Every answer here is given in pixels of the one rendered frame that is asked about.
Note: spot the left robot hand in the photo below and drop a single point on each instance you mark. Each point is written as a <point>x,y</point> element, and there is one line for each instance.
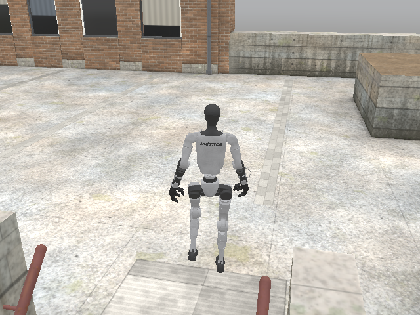
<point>173,192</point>

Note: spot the left robot shin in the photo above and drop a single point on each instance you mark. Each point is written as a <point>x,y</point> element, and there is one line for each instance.
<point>194,226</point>

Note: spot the left robot upper arm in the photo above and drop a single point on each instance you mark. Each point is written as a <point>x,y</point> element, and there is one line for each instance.
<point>187,149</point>

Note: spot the right robot hand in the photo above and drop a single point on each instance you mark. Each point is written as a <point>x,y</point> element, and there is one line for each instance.
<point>239,186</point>

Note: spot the robot left foot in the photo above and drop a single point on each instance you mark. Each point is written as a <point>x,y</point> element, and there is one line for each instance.
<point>192,255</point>

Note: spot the robot right forearm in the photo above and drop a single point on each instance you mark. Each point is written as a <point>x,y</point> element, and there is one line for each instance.
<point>242,175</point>

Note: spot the robot left forearm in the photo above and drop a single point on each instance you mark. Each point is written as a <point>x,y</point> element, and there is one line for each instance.
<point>178,175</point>

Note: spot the right robot upper arm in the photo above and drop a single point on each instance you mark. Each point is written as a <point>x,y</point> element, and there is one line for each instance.
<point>235,150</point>

